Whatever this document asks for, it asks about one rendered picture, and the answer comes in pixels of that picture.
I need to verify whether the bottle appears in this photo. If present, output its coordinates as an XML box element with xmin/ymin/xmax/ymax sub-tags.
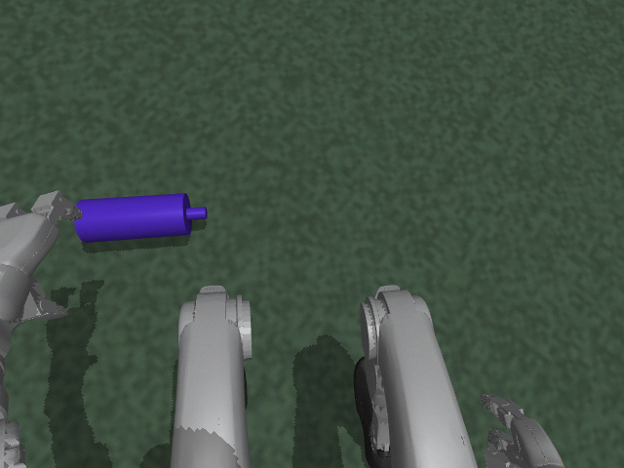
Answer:
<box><xmin>74</xmin><ymin>193</ymin><xmax>208</xmax><ymax>243</ymax></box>

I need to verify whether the left robot hand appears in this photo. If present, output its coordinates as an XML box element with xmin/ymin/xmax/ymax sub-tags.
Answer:
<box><xmin>0</xmin><ymin>190</ymin><xmax>83</xmax><ymax>322</ymax></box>

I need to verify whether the left robot arm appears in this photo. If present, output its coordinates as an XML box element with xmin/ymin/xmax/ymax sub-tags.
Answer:
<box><xmin>0</xmin><ymin>264</ymin><xmax>31</xmax><ymax>468</ymax></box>

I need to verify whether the right robot hand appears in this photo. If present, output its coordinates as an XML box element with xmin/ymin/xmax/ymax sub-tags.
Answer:
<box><xmin>481</xmin><ymin>394</ymin><xmax>565</xmax><ymax>468</ymax></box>

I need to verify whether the right robot foot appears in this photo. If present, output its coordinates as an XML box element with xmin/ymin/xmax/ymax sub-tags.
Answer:
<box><xmin>354</xmin><ymin>357</ymin><xmax>392</xmax><ymax>468</ymax></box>

